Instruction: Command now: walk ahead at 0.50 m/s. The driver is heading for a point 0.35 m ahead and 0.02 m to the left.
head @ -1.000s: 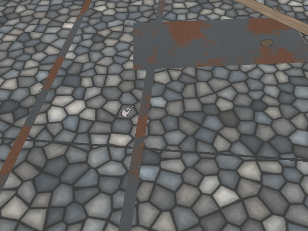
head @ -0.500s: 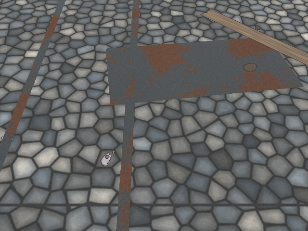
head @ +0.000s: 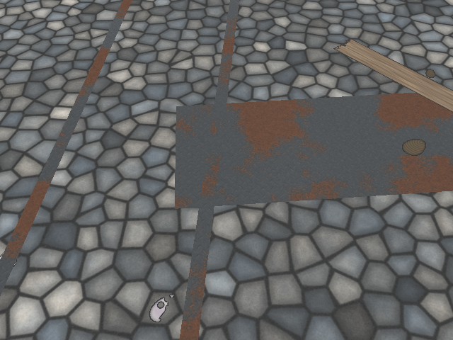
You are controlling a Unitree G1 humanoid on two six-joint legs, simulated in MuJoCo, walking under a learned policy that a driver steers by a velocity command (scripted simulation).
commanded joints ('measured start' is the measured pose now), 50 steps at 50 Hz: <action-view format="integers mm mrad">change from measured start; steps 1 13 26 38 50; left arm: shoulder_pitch -33 38 -31 -169 -165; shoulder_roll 158 167 72 107 109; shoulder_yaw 29 33 12 18 11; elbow -55 -8 -37 -15 47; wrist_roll -6 -16 -4 5 -4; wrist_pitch -12 39 81 80 78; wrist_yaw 16 34 60 44 52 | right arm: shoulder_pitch -31 84 -54 32 36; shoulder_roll -37 -158 -96 -48 -58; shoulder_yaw -6 -42 8 28 20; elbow -51 -38 -1 56 98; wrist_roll -5 -17 -37 -20 -14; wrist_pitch -3 -30 -8 52 72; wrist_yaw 5 41 13 -12 -16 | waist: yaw -29 -141 7 -62 -48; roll -89 -104 66 -124 -42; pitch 27 -130 -139 -15 -52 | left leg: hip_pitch -19 482 365 424 483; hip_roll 12 -102 77 -108 -88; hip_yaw -6 64 -22 50 46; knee -165 -474 -682 -567 -529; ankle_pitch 182 300 597 -14 172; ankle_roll -16 96 214 25 21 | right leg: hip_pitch -22 135 -165 -102 -23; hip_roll -258 -220 -154 -158 -133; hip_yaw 162 52 100 124 95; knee -168 324 505 136 185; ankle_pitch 179 630 -96 89 242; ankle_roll -147 -15 102 55 44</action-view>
